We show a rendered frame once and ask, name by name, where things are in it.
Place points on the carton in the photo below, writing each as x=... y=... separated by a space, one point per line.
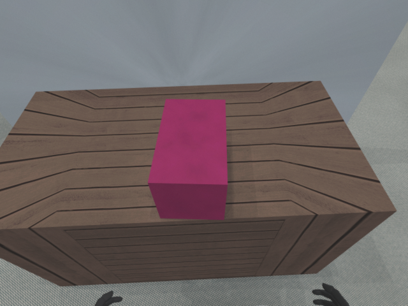
x=189 y=176

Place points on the robot left hand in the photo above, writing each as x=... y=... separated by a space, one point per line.
x=107 y=299

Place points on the robot right hand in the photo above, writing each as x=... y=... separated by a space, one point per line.
x=331 y=293

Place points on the pedestal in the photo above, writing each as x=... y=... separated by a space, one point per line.
x=76 y=208

